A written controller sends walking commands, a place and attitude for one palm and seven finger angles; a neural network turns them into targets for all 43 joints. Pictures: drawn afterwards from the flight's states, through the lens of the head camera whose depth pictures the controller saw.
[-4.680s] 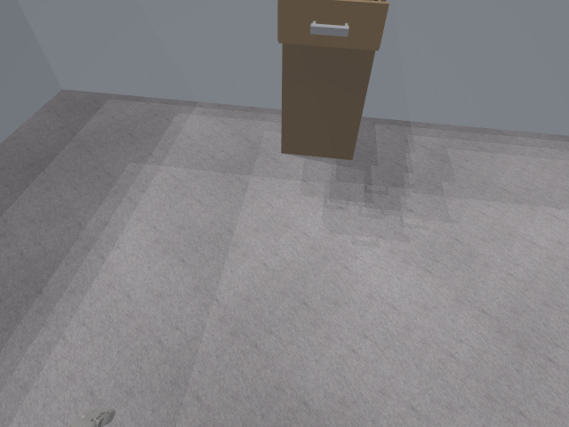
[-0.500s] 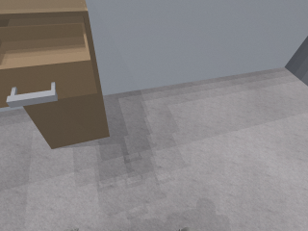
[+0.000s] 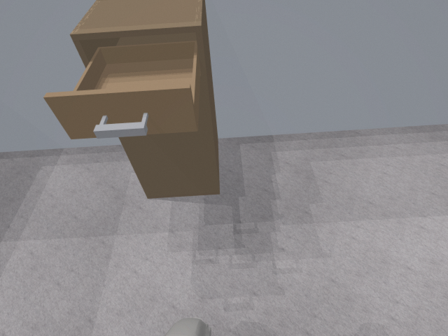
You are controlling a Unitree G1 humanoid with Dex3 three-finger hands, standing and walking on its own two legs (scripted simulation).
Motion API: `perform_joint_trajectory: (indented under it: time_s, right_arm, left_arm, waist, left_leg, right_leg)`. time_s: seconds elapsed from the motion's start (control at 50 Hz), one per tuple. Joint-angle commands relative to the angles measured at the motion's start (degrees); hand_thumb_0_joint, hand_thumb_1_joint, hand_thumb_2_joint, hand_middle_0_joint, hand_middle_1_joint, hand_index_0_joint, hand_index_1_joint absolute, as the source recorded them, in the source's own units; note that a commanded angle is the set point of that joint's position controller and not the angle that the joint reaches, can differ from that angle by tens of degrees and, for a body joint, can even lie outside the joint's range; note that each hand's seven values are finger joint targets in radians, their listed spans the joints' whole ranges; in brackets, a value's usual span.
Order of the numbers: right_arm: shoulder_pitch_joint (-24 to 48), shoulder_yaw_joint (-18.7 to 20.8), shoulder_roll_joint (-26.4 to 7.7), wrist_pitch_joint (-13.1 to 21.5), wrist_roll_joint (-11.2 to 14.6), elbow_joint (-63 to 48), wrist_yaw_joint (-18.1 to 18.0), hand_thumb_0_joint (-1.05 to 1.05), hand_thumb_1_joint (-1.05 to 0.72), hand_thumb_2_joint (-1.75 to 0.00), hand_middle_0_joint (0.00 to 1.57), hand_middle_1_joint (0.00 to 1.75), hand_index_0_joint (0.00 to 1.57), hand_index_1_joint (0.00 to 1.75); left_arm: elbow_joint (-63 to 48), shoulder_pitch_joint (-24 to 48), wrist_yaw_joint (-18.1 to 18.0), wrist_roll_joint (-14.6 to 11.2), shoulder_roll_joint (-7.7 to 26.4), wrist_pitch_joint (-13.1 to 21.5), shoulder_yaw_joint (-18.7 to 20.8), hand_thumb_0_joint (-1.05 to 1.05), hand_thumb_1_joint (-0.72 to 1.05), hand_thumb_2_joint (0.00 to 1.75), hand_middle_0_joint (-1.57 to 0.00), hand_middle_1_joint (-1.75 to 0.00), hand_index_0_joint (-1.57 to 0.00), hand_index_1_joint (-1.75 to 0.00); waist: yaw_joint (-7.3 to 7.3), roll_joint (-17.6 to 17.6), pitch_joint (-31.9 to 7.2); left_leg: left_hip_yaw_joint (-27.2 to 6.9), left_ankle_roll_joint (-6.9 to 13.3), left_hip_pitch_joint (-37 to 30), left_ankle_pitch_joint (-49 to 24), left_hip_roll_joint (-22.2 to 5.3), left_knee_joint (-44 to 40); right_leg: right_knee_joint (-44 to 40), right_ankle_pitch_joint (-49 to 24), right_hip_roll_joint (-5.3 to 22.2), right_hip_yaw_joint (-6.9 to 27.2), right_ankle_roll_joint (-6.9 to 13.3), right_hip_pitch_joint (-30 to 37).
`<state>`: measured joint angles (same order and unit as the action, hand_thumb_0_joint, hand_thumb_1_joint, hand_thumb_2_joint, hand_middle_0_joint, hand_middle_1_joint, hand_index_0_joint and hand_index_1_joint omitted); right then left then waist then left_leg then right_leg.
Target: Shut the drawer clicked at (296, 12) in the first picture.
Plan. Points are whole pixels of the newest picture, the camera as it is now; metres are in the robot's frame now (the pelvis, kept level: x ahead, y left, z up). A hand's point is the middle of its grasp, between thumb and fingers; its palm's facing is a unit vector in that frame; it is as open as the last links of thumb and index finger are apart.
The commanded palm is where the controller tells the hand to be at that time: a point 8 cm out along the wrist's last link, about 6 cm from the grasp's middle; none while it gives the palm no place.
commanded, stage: take the last steps up to it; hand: left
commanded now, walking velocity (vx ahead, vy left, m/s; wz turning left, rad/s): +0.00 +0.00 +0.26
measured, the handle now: (123, 124) +0.58 +0.29 +0.04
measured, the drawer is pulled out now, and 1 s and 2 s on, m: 0.30 0.30 0.30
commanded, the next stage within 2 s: come to a stop and stand still in 1.24 s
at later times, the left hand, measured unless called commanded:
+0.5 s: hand out of the picture +0.02 +0.25 -0.17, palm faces +0.13 -0.97 -0.20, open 7.4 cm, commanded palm none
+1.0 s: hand (139, 316) +0.19 +0.21 -0.16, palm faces +0.16 -0.96 -0.22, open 7.2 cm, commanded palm none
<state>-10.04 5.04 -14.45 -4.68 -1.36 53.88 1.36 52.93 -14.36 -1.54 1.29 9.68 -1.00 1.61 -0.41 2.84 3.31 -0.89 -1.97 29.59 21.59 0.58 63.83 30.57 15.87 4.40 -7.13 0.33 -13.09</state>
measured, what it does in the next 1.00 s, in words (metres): walks ahead: left foot, then right foot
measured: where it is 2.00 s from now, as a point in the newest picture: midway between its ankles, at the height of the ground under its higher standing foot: (222, 325)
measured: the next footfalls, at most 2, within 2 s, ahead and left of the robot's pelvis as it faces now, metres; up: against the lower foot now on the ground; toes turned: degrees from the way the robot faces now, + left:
left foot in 0.22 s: +0.00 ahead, +0.14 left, +0.00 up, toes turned +8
right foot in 0.74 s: +0.22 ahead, -0.08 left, +0.00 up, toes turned -2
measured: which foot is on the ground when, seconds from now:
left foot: up 0.00-0.20, down 0.22-0.74, up 0.76-1.00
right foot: down 0.00-0.24, up 0.26-0.72, down 0.74-1.00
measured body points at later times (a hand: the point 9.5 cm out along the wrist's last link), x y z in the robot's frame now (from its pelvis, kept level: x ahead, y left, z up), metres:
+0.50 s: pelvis +0.02 +0.05 +0.01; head +0.02 +0.07 +0.46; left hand +0.01 +0.30 -0.15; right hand +0.02 -0.17 -0.14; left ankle -0.04 +0.13 -0.74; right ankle +0.07 -0.09 -0.67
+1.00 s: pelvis +0.16 +0.02 +0.01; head +0.17 +0.01 +0.46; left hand +0.18 +0.26 -0.14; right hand +0.21 -0.22 -0.15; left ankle +0.19 +0.16 -0.68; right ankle +0.18 -0.08 -0.74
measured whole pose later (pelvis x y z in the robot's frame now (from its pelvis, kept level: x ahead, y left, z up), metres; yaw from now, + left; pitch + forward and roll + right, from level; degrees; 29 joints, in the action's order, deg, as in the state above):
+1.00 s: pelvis +0.16 +0.02 +0.01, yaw +7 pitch -1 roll -1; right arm -15.4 3.9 -10.1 0.3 -1.7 60.6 0.3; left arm 60.6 -14.4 -1.1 1.1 9.7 3.9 2.8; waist -1.4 1.6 1.1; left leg 3.2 -0.6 29.4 14.7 -6.7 55.1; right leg 22.3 12.4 0.2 -9.7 2.7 -8.6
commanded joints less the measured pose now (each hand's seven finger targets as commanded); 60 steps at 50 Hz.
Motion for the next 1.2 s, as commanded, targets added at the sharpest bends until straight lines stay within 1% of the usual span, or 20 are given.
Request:
perform_joint_trajectory:
  time_s: [0.0,0.08,0.16,0.18,0.22,0.24,0.28,0.32,0.42,0.6,0.68,0.7,0.72,0.74,0.78,0.86,1.06,1.14,1.16,1.18]
  right_arm:
    - [3.3,0.0,-2.6,1.4,0.5,-3.7,-0.1,0.00,-0.90,-0.90,0.20,0.30,0.20,0.30]
    - [5.6,-1.2,-1.0,2.3,0.8,-3.5,-0.5,0.00,-0.90,-0.90,0.20,0.30,0.20,0.30]
    - [-2.0,-1.8,-0.9,3.9,0.4,-0.6,-0.9,0.00,-0.90,-0.90,0.20,0.30,0.20,0.30]
    - [-4.7,-1.5,-3.0,4.6,0.4,0.5,-1.0,0.00,-0.90,-0.90,0.20,0.30,0.20,0.30]
    - [-11.9,0.3,-11.7,4.7,-0.5,1.4,-1.5,0.00,-0.90,-0.90,0.20,0.30,0.20,0.30]
    - [-12.6,0.0,-10.0,4.9,-0.5,2.8,-2.1,0.00,-0.90,-0.90,0.20,0.30,0.20,0.30]
    - [-7.8,-1.6,-5.4,5.6,-0.2,1.8,-2.7,0.00,-0.90,-0.90,0.20,0.30,0.20,0.30]
    - [-7.0,-2.0,-4.1,6.8,0.2,2.1,-2.8,0.00,-0.90,-0.90,0.20,0.30,0.20,0.30]
    - [-13.5,-2.0,-2.6,8.1,0.6,5.4,-3.2,0.00,-0.90,-0.90,0.20,0.30,0.20,0.30]
    - [-18.3,-1.6,-2.1,8.1,-0.3,9.7,-3.3,0.00,-0.90,-0.90,0.20,0.30,0.20,0.30]
    - [-16.7,-1.9,-2.0,8.1,0.0,10.5,-3.3,0.00,-0.90,-0.90,0.20,0.30,0.20,0.30]
    - [-16.6,-1.9,-0.7,8.5,0.7,10.0,-2.8,0.00,-0.90,-0.90,0.20,0.30,0.20,0.30]
    - [-18.4,-2.5,2.4,9.0,1.1,8.1,-2.4,0.00,-0.90,-0.90,0.20,0.30,0.20,0.30]
    - [-15.4,-2.1,-0.3,8.5,1.1,7.2,-2.5,0.00,-0.90,-0.90,0.20,0.30,0.20,0.30]
    - [-9.6,-1.4,1.2,7.7,0.5,6.0,-1.9,0.00,-0.90,-0.90,0.20,0.30,0.20,0.30]
    - [-13.5,-1.7,4.3,5.5,-0.2,7.5,-1.2,0.00,-0.90,-0.90,0.20,0.30,0.20,0.30]
    - [0.3,-1.9,3.0,6.4,0.2,1.8,0.2,0.00,-0.90,-0.90,0.20,0.30,0.20,0.30]
    - [-5.9,-1.8,0.7,7.5,0.0,3.9,-0.5,0.00,-0.90,-0.90,0.20,0.30,0.20,0.30]
    - [-12.1,-0.9,-3.5,8.0,-0.4,5.5,-1.2,0.00,-0.90,-0.90,0.20,0.30,0.20,0.30]
    - [-16.9,0.1,-9.0,7.8,-0.7,6.2,-1.7,0.00,-0.90,-0.90,0.20,0.30,0.20,0.30]
  left_arm:
    - [-2.8,-1.6,-0.6,0.4,11.9,1.6,3.0,0.00,0.90,0.90,-0.20,-0.30,-0.20,-0.30]
    - [-0.1,-6.2,-0.4,0.7,13.6,1.7,3.5,0.00,0.90,0.90,-0.20,-0.30,-0.20,-0.30]
    - [1.7,-3.7,0.2,0.2,13.5,1.4,3.6,0.00,0.90,0.90,-0.20,-0.30,-0.20,-0.30]
    - [1.4,-2.9,0.6,-0.3,11.6,1.1,3.2,0.00,0.90,0.90,-0.20,-0.30,-0.20,-0.30]
    - [-2.4,1.5,1.3,0.0,5.7,1.0,1.8,0.00,0.90,0.90,-0.20,-0.30,-0.20,-0.30]
    - [-2.4,6.2,0.9,0.6,6.9,0.8,1.9,0.00,0.90,0.90,-0.20,-0.30,-0.20,-0.30]
    - [-0.4,5.2,2.1,0.4,7.0,1.2,2.2,0.00,0.90,0.90,-0.20,-0.30,-0.20,-0.30]
    - [2.5,0.6,2.7,0.4,6.1,1.6,1.8,0.00,0.90,0.90,-0.20,-0.30,-0.20,-0.30]
    - [2.8,2.8,2.3,0.2,5.4,1.5,1.6,0.00,0.90,0.90,-0.20,-0.30,-0.20,-0.30]
    - [0.5,11.4,2.7,-0.2,3.4,2.3,1.4,0.00,0.90,0.90,-0.20,-0.30,-0.20,-0.30]
    - [4.2,-0.2,2.5,0.0,4.8,3.5,2.4,0.00,0.90,0.90,-0.20,-0.30,-0.20,-0.30]
    - [6.5,-8.3,2.0,0.3,8.7,4.2,3.3,0.00,0.90,0.90,-0.20,-0.30,-0.20,-0.30]
    - [8.4,-16.1,1.2,0.2,14.6,4.6,4.9,0.00,0.90,0.90,-0.20,-0.30,-0.20,-0.30]
    - [8.8,-16.9,1.1,-0.8,15.6,4.4,4.6,0.00,0.90,0.90,-0.20,-0.30,-0.20,-0.30]
    - [6.4,-6.7,0.8,-0.7,10.5,4.3,3.6,0.00,0.90,0.90,-0.20,-0.30,-0.20,-0.30]
    - [5.6,-1.5,0.4,-0.1,4.5,5.1,1.7,0.00,0.90,0.90,-0.20,-0.30,-0.20,-0.30]
    - [8.4,-7.1,0.8,0.1,8.1,5.3,2.0,0.00,0.90,0.90,-0.20,-0.30,-0.20,-0.30]
    - [9.0,-6.6,0.6,-0.2,7.5,4.2,2.1,0.00,0.90,0.90,-0.20,-0.30,-0.20,-0.30]
    - [8.6,-7.7,0.8,-0.4,5.5,4.0,1.8,0.00,0.90,0.90,-0.20,-0.30,-0.20,-0.30]
    - [7.7,-8.8,1.1,-0.8,2.7,4.1,1.1,0.00,0.90,0.90,-0.20,-0.30,-0.20,-0.30]
  waist:
    - [1.73,-12.3,-1.4]
    - [4.19,-13.2,-4.8]
    - [0.94,-13.2,-5.3]
    - [-0.48,-7.1,-5.0]
    - [-4.20,16.0,-0.7]
    - [-5.53,15.8,2.2]
    - [-2.01,8.5,7.1]
    - [-0.05,5.2,3.1]
    - [-0.80,1.7,2.4]
    - [-2.89,2.9,5.2]
    - [3.14,-0.2,-0.3]
    - [6.39,-6.9,-5.5]
    - [7.70,-19.6,-11.9]
    - [7.99,-13.9,-11.7]
    - [4.70,-8.2,-1.2]
    - [-1.17,-8.4,2.0]
    - [2.03,-9.3,2.4]
    - [-1.47,-4.6,-0.2]
    - [-3.57,3.8,-4.6]
    - [-4.28,14.9,-8.1]
  left_leg:
    - [1.9,-1.4,-0.8,2.3,-1.8,-5.1]
    - [4.0,-0.8,-5.6,5.9,-0.9,-18.2]
    - [7.1,0.9,-20.3,-1.7,-0.2,-37.3]
    - [4.1,1.9,-27.5,-3.2,-2.6,-43.0]
    - [-22.5,11.7,-31.8,3.1,-22.7,-52.7]
    - [-23.6,13.2,-26.3,8.4,-22.3,-55.5]
    - [-18.0,12.6,-21.0,8.7,-17.6,-56.4]
    - [-11.4,11.5,-24.2,-2.6,-14.4,-55.1]
    - [-9.0,13.0,-29.7,-18.2,-15.3,-54.1]
    - [-7.3,12.9,-27.8,-21.5,-16.1,-51.9]
    - [-1.6,9.1,-21.8,-28.5,-11.7,-37.4]
    - [1.2,6.7,-13.0,-24.6,-8.7,-24.6]
    - [6.7,3.7,1.3,3.8,-0.5,-6.5]
    - [1.8,4.3,2.7,11.5,-1.7,3.8]
    - [-0.7,4.4,6.2,2.6,-6.3,9.0]
    - [1.9,1.7,-0.7,-5.3,-8.4,-0.1]
    - [6.3,0.8,-4.6,-8.1,-6.3,-24.1]
    - [8.1,1.6,-22.3,-11.7,-4.0,-37.3]
    - [0.0,4.2,-32.0,-16.1,-10.6,-40.3]
    - [-14.7,10.3,-38.6,-22.5,-23.2,-44.5]
  right_leg:
    - [-12.7,-15.7,13.7,9.0,6.7,3.3]
    - [-10.5,-23.0,14.8,10.3,8.1,8.8]
    - [-8.7,-2.6,12.4,7.6,4.2,1.7]
    - [-4.5,5.4,9.7,5.0,1.7,-5.2]
    - [18.6,18.5,-0.5,-2.2,-2.5,-25.2]
    - [25.4,17.5,0.7,3.2,-1.8,-25.8]
    - [30.4,8.1,1.9,5.7,-1.1,-25.4]
    - [30.7,2.8,1.7,4.8,-1.7,-23.0]
    - [27.2,-0.1,2.2,4.9,-2.9,-24.9]
    - [10.6,1.5,0.6,2.5,-0.9,-18.0]
    - [-2.6,-4.3,-3.0,-0.1,1.3,4.1]
    - [-4.9,-4.0,3.7,8.2,4.0,18.4]
    - [-10.9,-9.0,19.9,30.3,10.5,30.9]
    - [-15.3,-3.9,22.9,34.9,13.5,24.8]
    - [-19.8,11.1,19.8,29.7,11.8,9.5]
    - [-22.0,-1.1,12.7,11.3,7.5,-3.2]
    - [-18.7,-11.2,12.2,8.6,8.1,2.9]
    - [-6.8,-11.1,8.2,4.7,4.8,-1.0]
    - [5.5,-6.9,3.5,1.3,2.3,-6.4]
    - [19.9,14.6,-2.4,-3.4,-0.1,-15.8]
